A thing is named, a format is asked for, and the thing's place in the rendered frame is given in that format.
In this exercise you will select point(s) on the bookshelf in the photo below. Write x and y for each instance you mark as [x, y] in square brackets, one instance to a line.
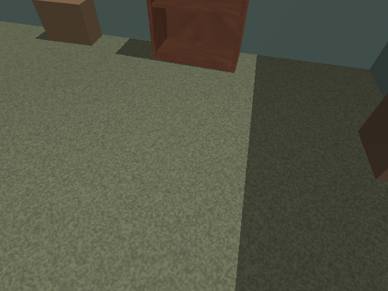
[203, 33]

